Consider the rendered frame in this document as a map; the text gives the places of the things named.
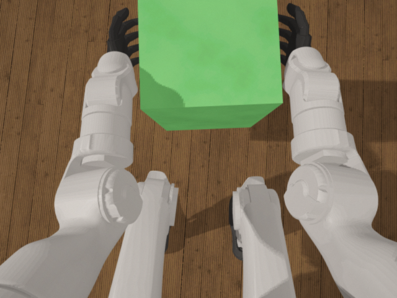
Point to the robot left forearm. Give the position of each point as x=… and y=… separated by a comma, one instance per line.
x=106, y=118

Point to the left robot hand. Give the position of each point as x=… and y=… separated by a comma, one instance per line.
x=118, y=41

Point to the robot left upper arm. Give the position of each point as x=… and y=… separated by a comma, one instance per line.
x=93, y=209

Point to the carton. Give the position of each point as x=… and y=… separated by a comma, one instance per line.
x=209, y=64

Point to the robot right upper arm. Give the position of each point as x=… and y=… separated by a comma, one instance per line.
x=336, y=206

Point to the robot right foot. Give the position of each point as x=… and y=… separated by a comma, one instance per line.
x=237, y=251

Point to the left robot shin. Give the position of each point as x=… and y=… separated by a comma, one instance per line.
x=154, y=175

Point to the right robot hand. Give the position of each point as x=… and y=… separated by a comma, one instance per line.
x=298, y=36

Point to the robot right forearm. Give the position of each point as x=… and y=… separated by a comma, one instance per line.
x=317, y=112

